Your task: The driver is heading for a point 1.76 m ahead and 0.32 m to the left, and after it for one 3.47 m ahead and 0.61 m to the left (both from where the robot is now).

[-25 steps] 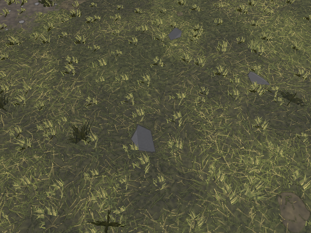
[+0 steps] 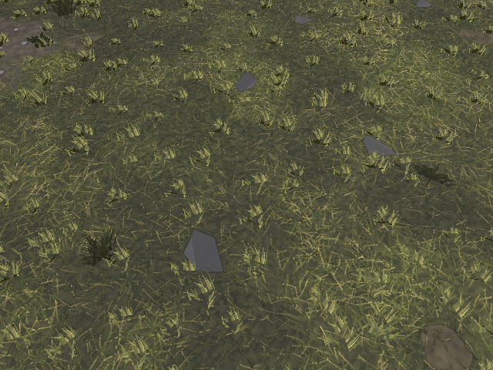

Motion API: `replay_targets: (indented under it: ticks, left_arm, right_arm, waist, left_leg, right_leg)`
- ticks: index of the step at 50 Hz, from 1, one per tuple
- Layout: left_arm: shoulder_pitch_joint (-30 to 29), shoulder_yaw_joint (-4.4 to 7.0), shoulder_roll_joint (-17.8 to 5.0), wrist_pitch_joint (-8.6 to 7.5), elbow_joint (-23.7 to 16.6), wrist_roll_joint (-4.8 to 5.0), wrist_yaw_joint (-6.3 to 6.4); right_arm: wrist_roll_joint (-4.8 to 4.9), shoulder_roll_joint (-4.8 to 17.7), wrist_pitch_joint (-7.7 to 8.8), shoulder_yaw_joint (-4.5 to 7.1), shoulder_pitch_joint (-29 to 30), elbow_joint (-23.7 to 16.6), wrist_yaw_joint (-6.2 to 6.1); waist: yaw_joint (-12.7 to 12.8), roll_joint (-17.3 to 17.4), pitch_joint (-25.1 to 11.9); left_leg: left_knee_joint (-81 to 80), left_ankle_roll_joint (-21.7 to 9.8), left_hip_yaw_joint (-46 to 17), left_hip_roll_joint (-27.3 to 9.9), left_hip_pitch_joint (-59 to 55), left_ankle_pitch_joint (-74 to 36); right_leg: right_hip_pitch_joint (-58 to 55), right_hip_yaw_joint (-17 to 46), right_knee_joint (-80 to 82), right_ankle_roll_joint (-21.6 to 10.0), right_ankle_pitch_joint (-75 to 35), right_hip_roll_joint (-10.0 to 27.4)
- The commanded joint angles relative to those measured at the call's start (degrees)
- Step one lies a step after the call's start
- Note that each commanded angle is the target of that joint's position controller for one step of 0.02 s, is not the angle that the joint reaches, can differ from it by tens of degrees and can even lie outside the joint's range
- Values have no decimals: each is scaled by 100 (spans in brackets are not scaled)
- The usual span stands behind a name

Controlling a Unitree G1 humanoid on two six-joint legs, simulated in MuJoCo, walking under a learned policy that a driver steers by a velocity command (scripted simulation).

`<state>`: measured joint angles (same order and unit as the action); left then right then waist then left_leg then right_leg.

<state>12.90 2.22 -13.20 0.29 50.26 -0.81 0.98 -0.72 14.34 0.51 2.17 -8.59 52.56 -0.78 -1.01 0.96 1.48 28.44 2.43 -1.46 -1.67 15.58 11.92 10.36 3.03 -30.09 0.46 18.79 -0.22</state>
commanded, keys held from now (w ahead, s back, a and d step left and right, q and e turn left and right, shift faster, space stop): no key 0.68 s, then w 0.32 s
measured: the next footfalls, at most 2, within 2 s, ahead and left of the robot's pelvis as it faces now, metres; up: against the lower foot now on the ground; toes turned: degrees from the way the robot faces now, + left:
right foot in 1.40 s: +0.45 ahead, -0.10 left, +0.00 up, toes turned -1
left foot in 1.94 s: +0.76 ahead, +0.14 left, +0.00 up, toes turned +4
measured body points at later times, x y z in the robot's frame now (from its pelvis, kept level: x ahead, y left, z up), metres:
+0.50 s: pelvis +0.01 -0.01 +0.00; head +0.02 -0.01 +0.45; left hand +0.06 +0.25 -0.14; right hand +0.07 -0.27 -0.15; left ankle +0.04 +0.15 -0.73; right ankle -0.03 -0.13 -0.74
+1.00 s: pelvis +0.07 +0.03 +0.00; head +0.07 +0.05 +0.45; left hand +0.09 +0.30 -0.15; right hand +0.07 -0.23 -0.14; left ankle +0.04 +0.12 -0.74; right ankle -0.02 -0.11 -0.67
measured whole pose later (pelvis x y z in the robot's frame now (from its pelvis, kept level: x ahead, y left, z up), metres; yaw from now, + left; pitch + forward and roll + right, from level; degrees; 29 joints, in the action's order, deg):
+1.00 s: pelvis +0.07 +0.03 +0.00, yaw +1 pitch +0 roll -1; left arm 18.4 2.6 -14.7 -3.5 58.8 2.5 1.1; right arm 0.6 12.6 6.1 2.6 -19.1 62.8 0.8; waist -0.9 -1.8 -0.3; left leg 31.0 -3.0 3.1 0.9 11.4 19.5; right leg 18.4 3.0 -58.6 -2.9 25.5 0.0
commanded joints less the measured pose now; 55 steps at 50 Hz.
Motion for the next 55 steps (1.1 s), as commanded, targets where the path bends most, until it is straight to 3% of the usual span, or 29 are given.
replay_targets:
  ticks: [1, 14, 34, 35, 37, 39, 40, 41, 43, 44, 45, 46, 47, 48, 49, 50, 52, 53, 55]
  left_arm:
    - [-14, 137, -724, -126, -169, 25, 37]
    - [123, 75, -621, -121, 326, 60, 41]
    - [423, -31, -517, -109, 860, 65, 84]
    - [538, -39, -486, -100, 928, 69, 92]
    - [577, 46, -746, -66, 912, 143, 124]
    - [773, 150, -1060, -117, 862, 197, 128]
    - [798, 208, -1184, -175, 854, 226, 128]
    - [711, 208, -1120, -237, 816, 227, 126]
    - [394, 180, -938, -303, 706, 270, 96]
    - [130, 168, -895, -296, 624, 303, 77]
    - [6, 142, -803, -311, 538, 285, 58]
    - [-73, 48, -495, -367, 445, 203, 26]
    - [-34, 29, -310, -470, 192, 238, 64]
    - [-35, 82, -535, -547, 200, 366, 49]
    - [-46, 90, -567, -604, 228, 413, -10]
    - [-12, 99, -542, -640, 306, 368, -41]
    - [-189, 205, -696, -657, 298, 255, -74]
    - [-212, 216, -637, -637, 305, 236, -111]
    - [-456, 185, -426, -583, 215, 205, -152]
  right_arm:
    - [20, 598, 44, 144, 109, -148, -49]
    - [61, 658, -39, 161, -56, 417, -147]
    - [73, 518, -94, 104, -292, 861, -204]
    - [72, 440, -102, 84, -390, 923, -205]
    - [121, 424, -102, 92, -341, 915, -213]
    - [132, 343, 30, 73, -40, 725, -164]
    - [159, 244, 132, 43, 52, 639, -112]
    - [201, 224, 234, 43, 24, 606, -54]
    - [268, 206, 401, 51, -312, 655, 51]
    - [274, 213, 448, 89, -847, 868, 75]
    - [221, 337, 460, 165, -1374, 1110, 83]
    - [171, 733, 473, 285, -2105, 1241, 73]
    - [143, 1340, 528, 377, -2724, 1308, 167]
    - [79, 972, 615, 228, -2243, 1206, 186]
    - [114, 660, 661, 146, -1757, 1024, 183]
    - [117, 535, 673, 96, -1479, 898, 204]
    - [94, 329, 627, 11, -1405, 829, 211]
    - [72, 253, 588, -20, -1588, 860, 185]
    - [59, 372, 533, -18, -1883, 900, 108]
  waist:
    - [5, -363, -64]
    - [45, -138, -128]
    - [57, -110, 69]
    - [63, -162, -43]
    - [137, -473, 243]
    - [304, -1018, 691]
    - [335, -1213, 896]
    - [260, -1208, 1030]
    - [-29, -1080, 1027]
    - [-311, -904, 869]
    - [-463, -558, 648]
    - [-678, 621, 223]
    - [-689, 1944, -149]
    - [-398, 1188, 158]
    - [-226, 711, 557]
    - [-131, 462, 574]
    - [-85, 413, 537]
    - [-108, 482, 434]
    - [-158, 413, 365]
  left_leg:
    - [-184, -105, -21, -83, -532, -717]
    - [-183, -68, -13, -97, -675, -1107]
    - [-274, -97, 25, -44, -631, -873]
    - [-236, -98, 132, 50, -664, -338]
    - [271, -148, 492, 394, -179, 1349]
    - [1167, -222, 624, 424, 693, 1566]
    - [1619, -318, 434, 202, 893, 1350]
    - [1781, -433, 290, 24, 1106, 1343]
    - [983, -656, 279, -88, 756, 1463]
    - [152, -696, 454, 65, -237, 1018]
    - [-150, -627, 359, 185, -1126, 517]
    - [-848, -865, -1127, -746, -1964, 784]
    - [-1902, -1676, -3737, -1932, -2571, 1615]
    - [-2017, -1859, -4181, -2204, -2205, 2083]
    - [-1940, -1688, -3423, -2020, -1941, 1930]
    - [-1969, -1466, -2677, -1691, -1806, 1566]
    - [-2023, -1163, -1579, -1251, -1721, 165]
    - [-2022, -1120, -1222, -1106, -1763, -424]
    - [-2033, -1203, -866, -1046, -1846, -1300]
  right_leg:
    - [544, 348, 798, -198, -757, 350]
    - [258, 152, 714, -205, -1455, 217]
    - [370, -20, 836, -133, -1013, 107]
    - [330, -37, 920, -161, -413, 79]
    - [533, 289, 1189, -446, 1690, 213]
    - [583, 1425, 1832, -940, 3035, 1026]
    - [706, 2036, 2050, -1218, 3100, 1483]
    - [666, 2272, 2100, -1355, 2838, 1701]
    - [611, 1869, 1784, -1189, 2080, 1576]
    - [984, 1362, 1445, -969, 1687, 1243]
    - [1348, 850, 771, -779, 916, 829]
    - [1912, -26, -1174, -423, 183, 208]
    - [3008, -273, -2739, -225, 1270, -413]
    - [3397, 284, -3737, -322, 1309, -62]
    - [3673, 348, -4039, -461, 733, 237]
    - [3625, 238, -3940, -537, 167, 450]
    - [3380, 44, -3340, -515, -546, 687]
    - [3249, -82, -3139, -458, -710, 694]
    - [3315, -273, -2744, -283, -942, 669]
